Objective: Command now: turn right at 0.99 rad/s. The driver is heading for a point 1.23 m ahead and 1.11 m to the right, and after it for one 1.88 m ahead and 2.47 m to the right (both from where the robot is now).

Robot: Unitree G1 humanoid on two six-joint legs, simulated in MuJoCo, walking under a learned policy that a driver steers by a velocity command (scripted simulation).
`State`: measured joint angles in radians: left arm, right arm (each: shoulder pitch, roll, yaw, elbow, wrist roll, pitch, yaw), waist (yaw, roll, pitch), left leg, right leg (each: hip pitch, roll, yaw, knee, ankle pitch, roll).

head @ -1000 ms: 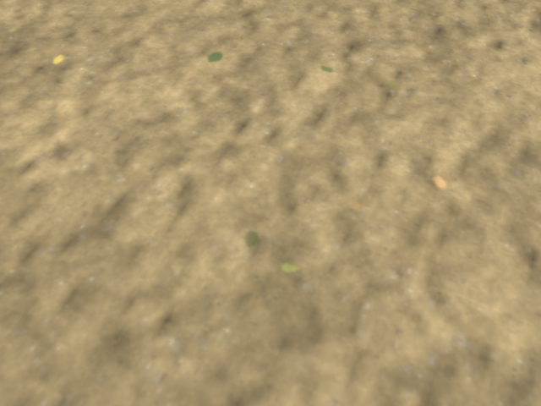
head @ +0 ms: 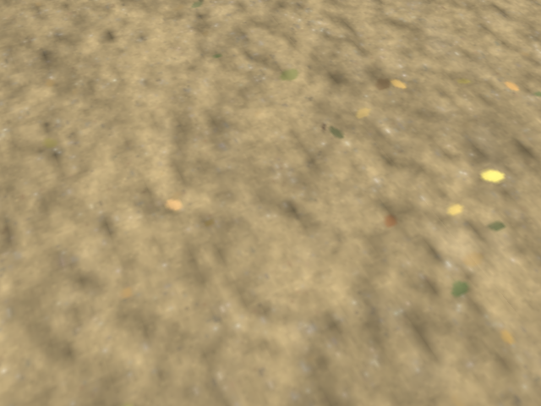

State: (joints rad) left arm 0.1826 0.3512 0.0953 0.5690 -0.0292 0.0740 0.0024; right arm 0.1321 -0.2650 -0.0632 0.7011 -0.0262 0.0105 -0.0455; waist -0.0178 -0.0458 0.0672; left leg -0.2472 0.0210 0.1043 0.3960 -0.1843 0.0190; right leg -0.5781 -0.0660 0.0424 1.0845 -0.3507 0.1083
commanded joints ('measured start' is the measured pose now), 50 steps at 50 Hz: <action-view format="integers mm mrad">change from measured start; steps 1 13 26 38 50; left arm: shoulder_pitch -75 89 -55 22 15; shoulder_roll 52 228 173 123 27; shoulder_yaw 6 75 52 42 6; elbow -109 -66 -76 -45 -57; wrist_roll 4 49 7 -4 21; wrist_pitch -17 -57 -32 -14 -14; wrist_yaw -7 -14 35 17 -8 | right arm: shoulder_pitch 0 -146 -99 -100 -24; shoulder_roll -213 -162 -128 -134 -217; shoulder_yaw -61 -55 -39 -39 -64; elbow -56 -125 -91 -120 -53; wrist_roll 3 14 25 10 62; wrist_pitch -6 -30 -35 -16 -8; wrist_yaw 6 35 40 -11 42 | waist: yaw -33 94 21 38 28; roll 196 -133 -129 166 201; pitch -145 -255 -185 -76 -170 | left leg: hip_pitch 231 -538 -233 83 141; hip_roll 279 23 -108 210 271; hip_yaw -146 -162 -236 -291 -87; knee -109 846 317 -112 4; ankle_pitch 283 -415 -116 121 364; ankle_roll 208 -93 -93 172 169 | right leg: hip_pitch -62 643 375 -94 278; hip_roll -34 -262 -52 52 55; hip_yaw -37 444 474 52 -85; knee -104 -719 -651 180 -521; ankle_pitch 3 621 400 -31 46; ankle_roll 1 -451 -297 -15 -80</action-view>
